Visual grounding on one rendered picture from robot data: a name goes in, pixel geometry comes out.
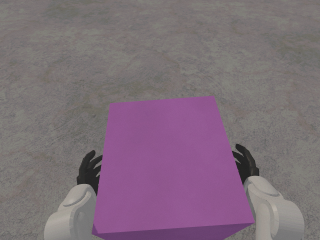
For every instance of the carton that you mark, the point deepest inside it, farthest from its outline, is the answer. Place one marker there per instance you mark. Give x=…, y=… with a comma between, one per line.
x=168, y=173

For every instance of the robot left forearm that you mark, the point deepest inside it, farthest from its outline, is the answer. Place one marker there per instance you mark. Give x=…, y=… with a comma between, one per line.
x=74, y=216

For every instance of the left robot hand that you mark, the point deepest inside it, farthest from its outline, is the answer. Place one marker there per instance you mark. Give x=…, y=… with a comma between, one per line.
x=87, y=173

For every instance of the robot right forearm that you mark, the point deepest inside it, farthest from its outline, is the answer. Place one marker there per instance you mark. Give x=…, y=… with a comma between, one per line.
x=275, y=217

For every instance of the right robot hand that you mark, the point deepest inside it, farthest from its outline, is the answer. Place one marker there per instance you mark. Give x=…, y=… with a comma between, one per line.
x=246, y=165

